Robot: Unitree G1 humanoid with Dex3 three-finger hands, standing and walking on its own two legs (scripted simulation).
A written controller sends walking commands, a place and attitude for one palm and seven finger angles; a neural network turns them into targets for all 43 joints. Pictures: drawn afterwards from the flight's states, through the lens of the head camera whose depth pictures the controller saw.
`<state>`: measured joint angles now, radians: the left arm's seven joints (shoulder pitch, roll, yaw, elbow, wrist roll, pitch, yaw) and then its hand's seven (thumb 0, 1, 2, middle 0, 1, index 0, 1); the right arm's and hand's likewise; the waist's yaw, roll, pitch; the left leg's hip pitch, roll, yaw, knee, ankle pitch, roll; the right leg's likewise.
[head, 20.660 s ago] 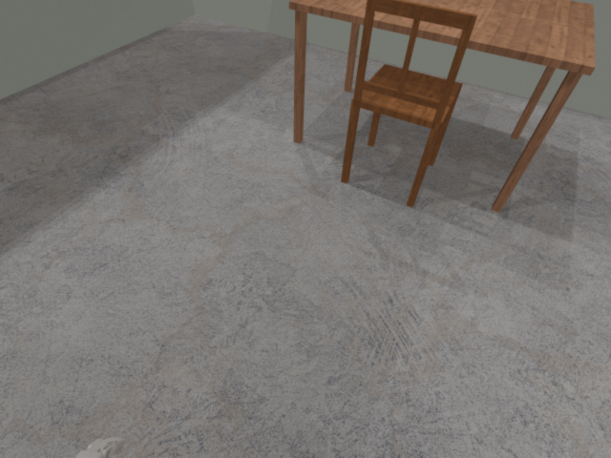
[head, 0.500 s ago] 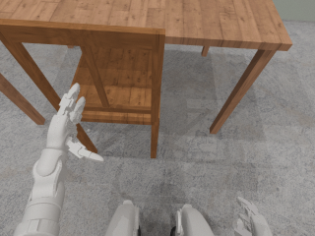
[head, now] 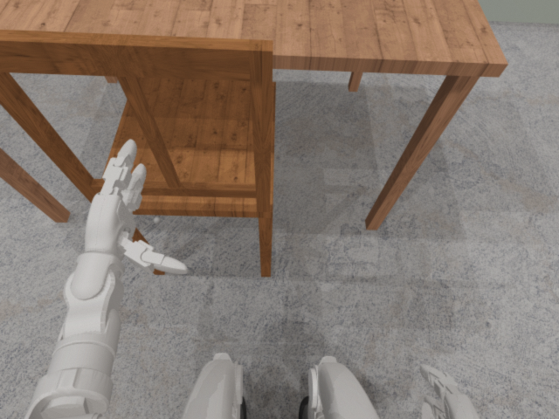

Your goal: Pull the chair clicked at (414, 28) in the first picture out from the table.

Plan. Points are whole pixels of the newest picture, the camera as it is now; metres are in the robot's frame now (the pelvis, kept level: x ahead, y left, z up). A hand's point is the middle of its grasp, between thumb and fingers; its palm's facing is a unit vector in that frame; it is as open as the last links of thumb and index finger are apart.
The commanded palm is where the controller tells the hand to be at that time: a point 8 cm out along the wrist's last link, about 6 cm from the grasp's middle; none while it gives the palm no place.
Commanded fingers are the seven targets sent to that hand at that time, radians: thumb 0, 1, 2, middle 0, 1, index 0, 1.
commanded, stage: aim the fingers beside a spindle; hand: left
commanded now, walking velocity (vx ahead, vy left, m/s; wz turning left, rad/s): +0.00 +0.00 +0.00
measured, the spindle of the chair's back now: (155, 140) +0.53 +0.20 +0.02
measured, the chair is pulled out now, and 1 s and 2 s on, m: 0.00 0.00 0.00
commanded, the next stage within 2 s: push the fingers through the gap in 0.58 s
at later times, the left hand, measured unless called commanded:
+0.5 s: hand (148, 220) +0.38 +0.18 +0.03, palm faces -0.02 -1.00 -0.06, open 16.9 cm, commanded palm +0.35 +0.24 +0.03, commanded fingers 0.00 -0.50 0.30 -0.06 -0.08 -0.06 -0.08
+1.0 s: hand (153, 200) +0.41 +0.18 +0.03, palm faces -0.04 -1.00 -0.06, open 16.9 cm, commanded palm +0.39 +0.24 +0.03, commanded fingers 0.00 -0.50 0.30 -0.06 -0.08 -0.06 -0.08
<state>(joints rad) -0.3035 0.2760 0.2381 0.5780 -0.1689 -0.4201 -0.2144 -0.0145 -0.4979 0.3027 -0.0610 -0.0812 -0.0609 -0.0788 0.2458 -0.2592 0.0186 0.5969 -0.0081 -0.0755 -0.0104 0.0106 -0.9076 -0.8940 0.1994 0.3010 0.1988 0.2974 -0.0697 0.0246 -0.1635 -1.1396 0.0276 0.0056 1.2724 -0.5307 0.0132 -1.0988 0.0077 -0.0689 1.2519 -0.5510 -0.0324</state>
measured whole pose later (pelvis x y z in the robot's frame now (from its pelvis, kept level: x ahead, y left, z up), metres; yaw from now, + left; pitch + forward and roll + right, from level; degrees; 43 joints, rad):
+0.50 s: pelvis +0.00 +0.00 +0.00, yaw +0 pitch +23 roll -2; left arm -0.28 0.28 0.25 0.55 -0.18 -0.43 -0.23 -0.01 -0.50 0.30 -0.06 -0.08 -0.06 -0.08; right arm 0.23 -0.26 0.02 0.59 -0.01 -0.08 -0.01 0.01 -0.91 -0.89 0.20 0.30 0.20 0.30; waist -0.06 0.02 -0.17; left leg -1.12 0.03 0.01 1.26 -0.53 0.01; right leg -1.08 0.01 -0.07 1.24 -0.55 -0.03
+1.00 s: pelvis +0.00 +0.01 +0.00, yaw +0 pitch +23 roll -2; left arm -0.43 0.32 0.25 0.66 -0.17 -0.42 -0.22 -0.01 -0.50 0.30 -0.06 -0.08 -0.06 -0.08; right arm 0.23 -0.26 0.02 0.61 -0.01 -0.08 -0.01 0.01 -0.91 -0.89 0.20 0.30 0.20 0.30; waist -0.08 0.03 -0.16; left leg -1.17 0.03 0.00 1.29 -0.53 0.02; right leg -1.12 0.01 -0.07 1.26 -0.55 -0.03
